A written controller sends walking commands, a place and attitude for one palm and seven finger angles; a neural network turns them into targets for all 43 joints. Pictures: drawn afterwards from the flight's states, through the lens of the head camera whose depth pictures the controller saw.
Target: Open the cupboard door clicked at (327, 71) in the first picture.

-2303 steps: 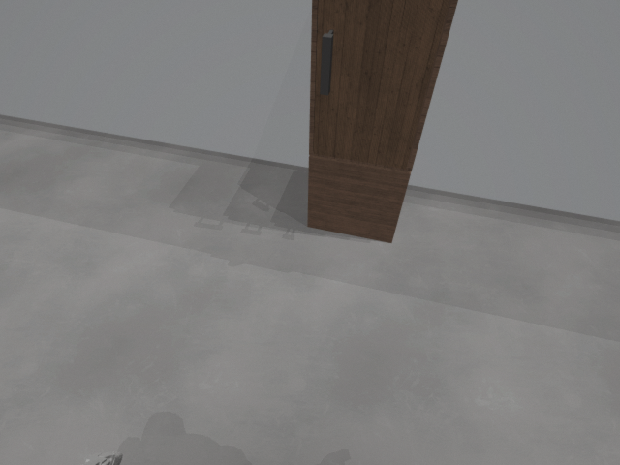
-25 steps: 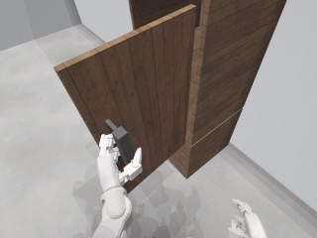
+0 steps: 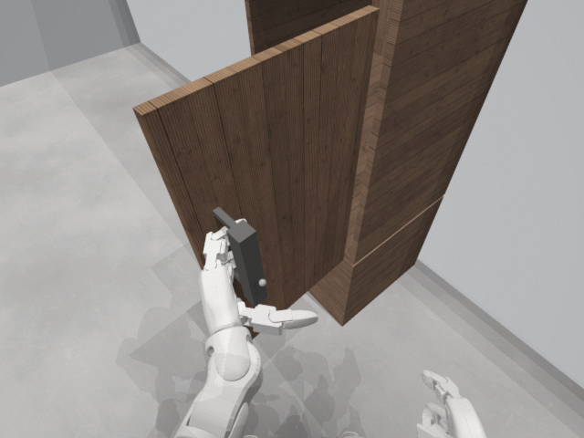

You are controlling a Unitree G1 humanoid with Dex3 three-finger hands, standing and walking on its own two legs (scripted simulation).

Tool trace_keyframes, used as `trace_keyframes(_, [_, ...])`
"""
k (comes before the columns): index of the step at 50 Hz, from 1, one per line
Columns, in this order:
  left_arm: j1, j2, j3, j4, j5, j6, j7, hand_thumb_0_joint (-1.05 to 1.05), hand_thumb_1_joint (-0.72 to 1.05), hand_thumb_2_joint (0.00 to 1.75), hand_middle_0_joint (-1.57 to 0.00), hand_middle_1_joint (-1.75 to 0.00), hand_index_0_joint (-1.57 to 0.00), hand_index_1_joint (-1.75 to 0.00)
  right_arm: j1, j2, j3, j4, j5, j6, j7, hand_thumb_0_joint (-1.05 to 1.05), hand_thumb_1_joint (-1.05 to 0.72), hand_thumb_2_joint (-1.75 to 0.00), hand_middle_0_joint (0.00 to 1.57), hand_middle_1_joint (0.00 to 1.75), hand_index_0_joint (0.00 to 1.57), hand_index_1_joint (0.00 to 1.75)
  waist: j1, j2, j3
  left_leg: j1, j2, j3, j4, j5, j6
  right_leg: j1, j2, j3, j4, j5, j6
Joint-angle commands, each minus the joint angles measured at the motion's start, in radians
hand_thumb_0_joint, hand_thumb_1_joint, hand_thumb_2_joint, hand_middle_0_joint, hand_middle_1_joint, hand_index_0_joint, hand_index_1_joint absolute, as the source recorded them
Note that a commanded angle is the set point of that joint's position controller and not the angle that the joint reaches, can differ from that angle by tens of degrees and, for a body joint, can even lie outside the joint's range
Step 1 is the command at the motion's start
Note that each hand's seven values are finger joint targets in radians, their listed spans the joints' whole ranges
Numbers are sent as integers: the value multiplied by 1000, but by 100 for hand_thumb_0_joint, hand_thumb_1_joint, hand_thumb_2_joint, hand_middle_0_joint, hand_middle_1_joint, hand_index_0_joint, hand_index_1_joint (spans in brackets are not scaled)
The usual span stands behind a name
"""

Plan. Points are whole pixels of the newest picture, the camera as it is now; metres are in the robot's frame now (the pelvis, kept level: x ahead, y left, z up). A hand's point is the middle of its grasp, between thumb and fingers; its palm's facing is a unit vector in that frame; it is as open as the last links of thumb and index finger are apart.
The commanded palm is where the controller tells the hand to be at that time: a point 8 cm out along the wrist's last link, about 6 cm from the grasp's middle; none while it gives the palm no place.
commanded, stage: open thumb and fingers to let go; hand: left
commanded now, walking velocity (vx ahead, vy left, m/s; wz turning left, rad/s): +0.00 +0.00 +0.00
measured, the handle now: (239, 258) +0.35 +0.09 +0.06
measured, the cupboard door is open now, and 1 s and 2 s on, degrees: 94 95 95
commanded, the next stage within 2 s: slide the hand sideways off the handle in 0.08 s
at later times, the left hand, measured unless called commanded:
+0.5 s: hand (256, 304) +0.28 +0.06 +0.06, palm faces -0.11 -0.99 +0.04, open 16.4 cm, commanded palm +0.25 +0.11 +0.06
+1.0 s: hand (218, 339) +0.23 +0.10 +0.06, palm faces -0.05 -1.00 +0.00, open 16.3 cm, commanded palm +0.20 +0.16 +0.06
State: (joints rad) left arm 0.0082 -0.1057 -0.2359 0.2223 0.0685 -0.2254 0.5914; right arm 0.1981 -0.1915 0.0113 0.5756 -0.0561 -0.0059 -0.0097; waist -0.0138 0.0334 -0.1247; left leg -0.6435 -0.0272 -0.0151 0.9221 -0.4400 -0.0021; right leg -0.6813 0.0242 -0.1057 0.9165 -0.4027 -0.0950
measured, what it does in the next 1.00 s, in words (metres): stands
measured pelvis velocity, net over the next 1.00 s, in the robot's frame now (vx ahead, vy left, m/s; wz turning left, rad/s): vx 0.02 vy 0.03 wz -0.02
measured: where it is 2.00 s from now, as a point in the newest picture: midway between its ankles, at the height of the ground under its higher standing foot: outside the picture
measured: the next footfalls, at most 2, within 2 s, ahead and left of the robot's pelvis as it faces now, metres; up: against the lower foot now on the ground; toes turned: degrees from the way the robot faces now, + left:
none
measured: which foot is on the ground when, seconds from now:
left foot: down 0.00-1.00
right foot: down 0.00-1.00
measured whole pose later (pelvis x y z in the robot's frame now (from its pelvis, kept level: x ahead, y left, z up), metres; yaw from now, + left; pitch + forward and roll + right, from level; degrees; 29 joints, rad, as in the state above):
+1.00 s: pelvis +0.02 +0.03 -0.01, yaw -1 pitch +11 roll +0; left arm 0.49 0.08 -0.23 -0.25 -0.03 -0.26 0.06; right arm 0.27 -0.21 0.04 0.38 0.00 -0.06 0.00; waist 0.01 0.04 -0.13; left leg -0.70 -0.03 0.01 1.04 -0.54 0.04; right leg -0.73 0.02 -0.08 1.02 -0.48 -0.06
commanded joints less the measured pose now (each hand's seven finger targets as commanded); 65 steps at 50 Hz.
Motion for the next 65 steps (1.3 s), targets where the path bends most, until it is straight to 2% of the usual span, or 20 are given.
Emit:
trace_keyframes(1, [-225,-90,5,-201,23,-50,25,0,-50,30,-17,-40,-17,-40,-108,-73,-27,-166,4,-50,6,0,-90,-90,20,30,20,30,8,-96,-205,16,-9,-15,-95,98,16,176,-52,127,-198,51,63])
trace_keyframes(3, [-237,-92,8,-193,16,-42,29,0,-50,30,-15,-30,-15,-30,-114,-77,-24,-167,3,-49,10,0,-90,-90,20,30,20,30,9,-97,-199,22,-6,-19,-100,104,17,161,-43,107,-185,57,60])
trace_keyframes(9, [-235,-134,-18,-202,17,-20,38,0,-50,30,-15,-30,-15,-30,-122,-75,-23,-171,3,-43,23,0,-90,-90,20,30,20,30,15,-91,-209,41,-2,-24,-100,136,14,145,-27,77,-151,85,51])
trace_keyframes(10, [-229,-41,-265,-235,132,-68,-183,0,-50,30,-15,-30,-15,-30,-38,-119,-25,-146,11,-37,31,0,-90,-90,20,30,20,30,-88,-128,-138,59,3,-24,-80,150,34,91,-36,111,-137,184,55])
trace_keyframes(11, [-258,30,-181,-275,91,-114,-301,0,-50,30,-15,-30,-15,-30,-26,-111,-33,-180,22,-42,26,0,-90,-90,20,30,20,30,-58,-110,-198,49,-1,-25,-70,162,40,131,-42,108,-121,225,51])
trace_keyframes(13, [-278,91,-155,-337,28,-160,-472,0,-50,30,-15,-30,-15,-30,-27,-114,-31,-209,38,-52,13,0,-90,-90,20,30,20,30,-44,-57,-265,68,-5,-21,-64,156,40,165,-45,129,-112,231,50])
trace_keyframes(15, [-226,54,-130,-320,-65,-147,-545,0,-50,30,-15,-30,-15,-30,-34,-107,-22,-242,60,-65,2,0,-90,-90,20,30,20,30,-36,-62,-217,70,-3,-26,-88,100,35,148,-35,116,-140,134,53])
trace_keyframes(17, [-205,21,-99,-308,-142,-114,-544,0,-50,30,-15,-30,-15,-30,-52,-111,-11,-258,73,-79,-3,0,-90,-90,20,30,20,30,-24,-82,-162,61,-2,-39,-114,49,30,126,-26,102,-164,32,53])
trace_keyframes(19, [-159,26,-56,-310,-162,-95,-502,0,-50,30,-15,-30,-15,-30,-51,-117,-12,-266,70,-86,-3,0,-90,-90,20,30,20,30,-11,-125,-154,46,-2,-44,-123,28,28,120,-25,90,-161,-8,58])
trace_keyframes(23, [-41,72,-37,-397,-86,-97,-432,0,-50,30,-15,-30,-15,-30,-26,-118,-22,-291,58,-89,16,0,-90,-90,20,30,20,30,15,-94,-210,59,3,-40,-113,123,25,145,-25,78,-108,102,48])
trace_keyframes(28, [75,107,-41,-460,-30,-99,-422,0,-50,30,-15,-30,-15,-30,-15,-117,-25,-314,54,-77,28,0,-90,-90,20,30,20,30,13,-94,-176,23,6,-30,-94,126,25,131,-25,87,-94,124,47])
trace_keyframes(30, [138,98,-57,-506,-34,-97,-430,0,-50,30,-15,-30,-15,-30,-15,-112,-23,-329,57,-76,29,0,-90,-90,20,30,20,30,17,-54,-177,32,4,-25,-92,127,24,131,-23,87,-91,129,44])
trace_keyframes(37, [256,137,-30,-619,-66,-102,-458,0,-50,30,-15,-30,-15,-30,-3,-115,-19,-344,59,-87,14,0,-90,-90,20,30,20,30,7,-79,-164,20,7,-34,-74,146,25,127,-14,84,-78,153,48])
trace_keyframes(39, [278,115,-59,-638,-71,-109,-477,0,-50,30,-15,-30,-15,-30,2,-113,-19,-346,60,-95,14,0,-90,-90,20,30,20,30,-5,-59,-155,19,8,-37,-64,149,24,107,-15,80,-69,161,53])
trace_keyframes(43, [347,153,-30,-670,-80,-109,-506,0,-50,30,-15,-30,-15,-30,14,-118,-22,-352,60,-102,12,0,-90,-90,20,30,20,30,-4,-61,-176,4,4,-33,-42,171,26,117,-17,87,-57,194,55])
trace_keyframes(47, [457,209,37,-690,-98,-105,-533,0,-50,30,-15,-30,-15,-30,23,-120,-23,-362,63,-104,7,0,-90,-90,20,30,20,30,16,-83,-178,-24,0,-29,-32,186,27,147,-15,98,-53,225,55])
trace_keyframes(53, [490,218,57,-740,-129,-122,-576,0,-50,30,-15,-30,-15,-30,22,-123,-25,-368,66,-116,-2,0,-90,-90,20,30,20,30,-4,-71,-151,-50,-1,-29,-3,163,28,112,-16,107,-51,209,64])
trace_keyframes(57, [574,266,118,-763,-156,-133,-605,0,-50,30,-15,-30,-15,-30,32,-124,-31,-368,69,-122,-5,0,-90,-90,20,30,20,30,14,-69,-193,-73,-4,-27,13,181,26,150,-20,122,-42,246,67])
trace_keyframes(63, [616,276,143,-777,-190,-140,-651,0,-50,30,-15,-30,-15,-30,20,-124,-34,-373,77,-128,-16,0,-90,-90,20,30,20,30,8,-64,-153,-104,-5,-26,24,141,26,123,-24,132,-54,190,73])
trace_keyframes(65, [648,284,161,-788,-204,-146,-663,0,-50,30,-15,-30,-15,-30,21,-123,-38,-374,79,-132,-19,0,-90,-90,20,30,20,30,15,-56,-172,-102,-5,-25,26,137,25,123,-22,130,-51,176,73])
